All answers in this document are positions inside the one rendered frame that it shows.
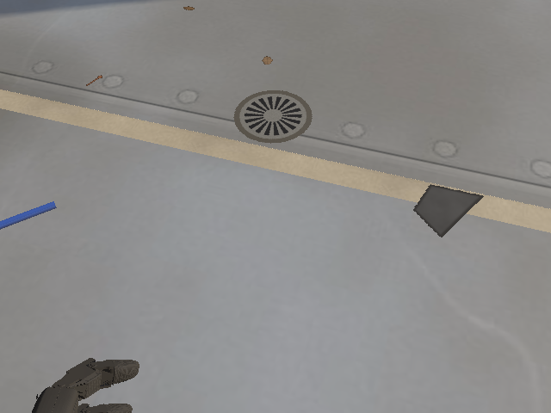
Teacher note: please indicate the robot left hand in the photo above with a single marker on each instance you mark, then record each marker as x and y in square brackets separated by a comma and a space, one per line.
[82, 381]

